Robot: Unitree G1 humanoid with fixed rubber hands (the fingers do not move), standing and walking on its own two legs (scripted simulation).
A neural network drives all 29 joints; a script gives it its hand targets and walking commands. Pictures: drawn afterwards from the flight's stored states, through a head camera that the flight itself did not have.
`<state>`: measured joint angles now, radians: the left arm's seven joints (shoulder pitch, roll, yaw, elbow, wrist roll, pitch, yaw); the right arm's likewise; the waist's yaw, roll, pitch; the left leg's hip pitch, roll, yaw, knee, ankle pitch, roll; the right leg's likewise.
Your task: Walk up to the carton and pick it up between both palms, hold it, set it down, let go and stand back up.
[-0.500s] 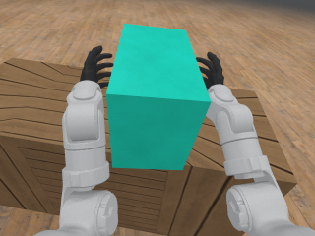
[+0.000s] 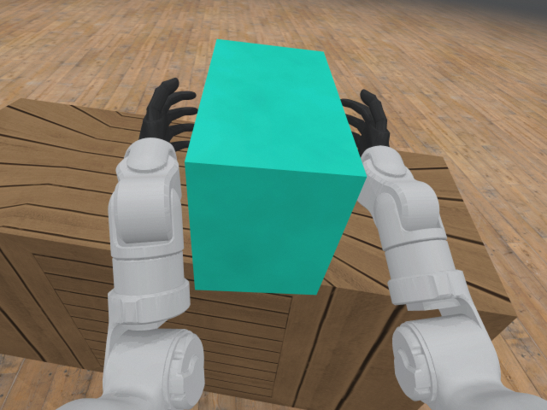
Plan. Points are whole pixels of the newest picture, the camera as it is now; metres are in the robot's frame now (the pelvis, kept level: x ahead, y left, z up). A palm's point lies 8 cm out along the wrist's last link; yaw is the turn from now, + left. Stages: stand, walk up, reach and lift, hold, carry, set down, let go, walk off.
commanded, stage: set down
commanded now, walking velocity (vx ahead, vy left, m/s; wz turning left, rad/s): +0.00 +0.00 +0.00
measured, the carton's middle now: (264, 161) +0.43 +0.00 +0.19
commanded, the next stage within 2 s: none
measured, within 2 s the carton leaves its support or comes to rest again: neither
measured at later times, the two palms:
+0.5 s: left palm (198, 151) +0.39 +0.09 +0.23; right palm (382, 179) +0.38 -0.18 +0.20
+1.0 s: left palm (217, 171) +0.39 +0.07 +0.20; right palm (392, 193) +0.38 -0.20 +0.17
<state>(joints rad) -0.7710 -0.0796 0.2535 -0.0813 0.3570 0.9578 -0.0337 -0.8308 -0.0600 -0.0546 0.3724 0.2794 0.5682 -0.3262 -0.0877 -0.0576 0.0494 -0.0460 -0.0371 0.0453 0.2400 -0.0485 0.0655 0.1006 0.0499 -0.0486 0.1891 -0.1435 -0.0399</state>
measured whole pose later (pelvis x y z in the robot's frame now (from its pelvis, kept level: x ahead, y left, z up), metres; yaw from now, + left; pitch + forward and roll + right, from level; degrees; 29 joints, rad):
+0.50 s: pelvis +0.01 -0.01 +0.00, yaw +1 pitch -10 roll +0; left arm -0.71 -0.11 0.21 -0.04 0.36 0.68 -0.04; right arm -0.69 -0.01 -0.09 0.36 0.15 0.26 -0.27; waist -0.10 -0.07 0.17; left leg 0.01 -0.04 0.03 0.21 -0.05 0.05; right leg 0.15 0.05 -0.07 0.18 -0.16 -0.06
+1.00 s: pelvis +0.02 -0.04 +0.00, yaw +1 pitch -9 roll +1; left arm -0.61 -0.11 0.25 0.02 0.31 0.55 -0.06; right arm -0.62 0.03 -0.06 0.43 0.12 0.15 -0.30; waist -0.11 -0.09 0.16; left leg 0.04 -0.02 0.01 0.15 -0.03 0.01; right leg 0.15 0.07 -0.09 0.16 -0.16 -0.08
